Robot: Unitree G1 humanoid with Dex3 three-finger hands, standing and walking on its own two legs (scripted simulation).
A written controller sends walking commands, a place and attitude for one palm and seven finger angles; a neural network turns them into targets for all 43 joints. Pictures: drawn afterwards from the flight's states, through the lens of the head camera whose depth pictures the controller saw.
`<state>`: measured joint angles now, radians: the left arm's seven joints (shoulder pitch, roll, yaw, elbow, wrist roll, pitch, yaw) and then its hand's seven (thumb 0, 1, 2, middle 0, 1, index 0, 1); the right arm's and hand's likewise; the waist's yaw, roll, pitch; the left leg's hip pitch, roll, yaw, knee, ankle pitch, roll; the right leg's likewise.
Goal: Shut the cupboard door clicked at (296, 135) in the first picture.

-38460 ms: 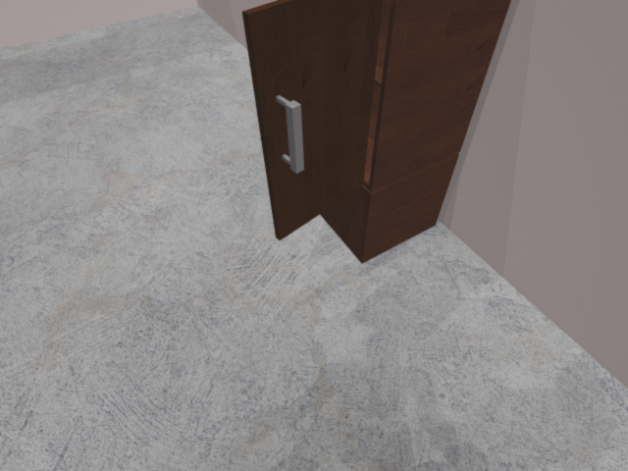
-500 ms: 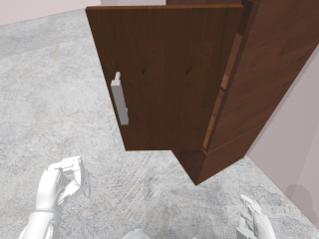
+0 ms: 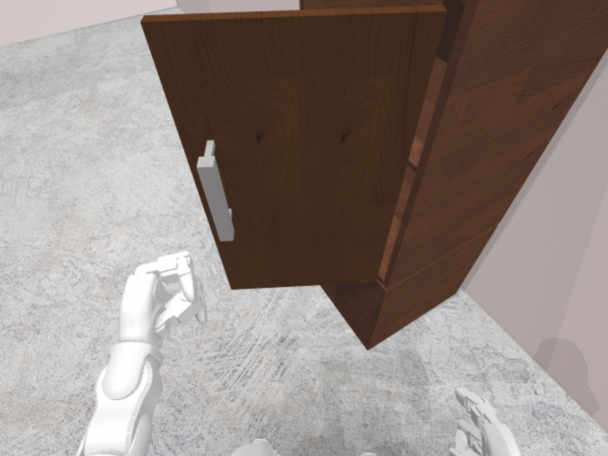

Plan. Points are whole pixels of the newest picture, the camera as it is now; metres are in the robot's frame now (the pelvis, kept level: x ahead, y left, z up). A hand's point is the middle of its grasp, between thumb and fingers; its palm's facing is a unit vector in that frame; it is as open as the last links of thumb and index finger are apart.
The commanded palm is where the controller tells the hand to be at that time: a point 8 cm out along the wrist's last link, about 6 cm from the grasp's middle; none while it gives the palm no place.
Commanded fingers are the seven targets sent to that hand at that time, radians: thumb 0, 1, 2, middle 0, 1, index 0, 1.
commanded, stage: bring the fist close to the handle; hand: left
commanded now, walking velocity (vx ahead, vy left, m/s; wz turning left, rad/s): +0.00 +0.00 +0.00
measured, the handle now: (219, 193) +0.48 +0.16 +0.06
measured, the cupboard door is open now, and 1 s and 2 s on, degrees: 62 62 47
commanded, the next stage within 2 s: push the door shut along its arc in 0.90 s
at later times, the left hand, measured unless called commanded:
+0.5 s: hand (236, 250) +0.37 +0.11 +0.07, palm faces +0.06 -1.00 -0.01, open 3.1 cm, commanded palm +0.35 +0.16 +0.07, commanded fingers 0.00 0.90 0.90 -1.30 -1.50 -1.30 -1.50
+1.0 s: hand (237, 247) +0.38 +0.11 +0.07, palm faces +0.07 -1.00 -0.02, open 3.1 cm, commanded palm +0.35 +0.16 +0.07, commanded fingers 0.00 0.90 0.90 -1.30 -1.50 -1.30 -1.50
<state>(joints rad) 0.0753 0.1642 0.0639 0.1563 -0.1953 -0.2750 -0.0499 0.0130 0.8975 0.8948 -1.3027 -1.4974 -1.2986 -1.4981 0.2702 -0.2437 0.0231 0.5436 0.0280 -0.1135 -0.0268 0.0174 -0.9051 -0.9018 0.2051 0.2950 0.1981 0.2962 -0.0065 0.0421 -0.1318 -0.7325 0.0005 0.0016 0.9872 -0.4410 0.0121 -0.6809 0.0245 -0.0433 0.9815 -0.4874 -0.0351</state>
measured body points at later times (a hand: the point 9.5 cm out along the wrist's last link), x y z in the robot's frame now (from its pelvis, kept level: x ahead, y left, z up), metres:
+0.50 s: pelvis -0.01 +0.00 +0.00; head +0.04 -0.01 +0.45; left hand +0.36 +0.17 +0.07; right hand +0.12 -0.24 -0.11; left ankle +0.03 +0.11 -0.68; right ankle +0.00 -0.10 -0.68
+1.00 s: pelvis -0.01 +0.00 +0.00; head +0.04 -0.01 +0.45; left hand +0.37 +0.17 +0.07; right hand +0.09 -0.25 -0.12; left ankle +0.03 +0.11 -0.68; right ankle +0.00 -0.10 -0.68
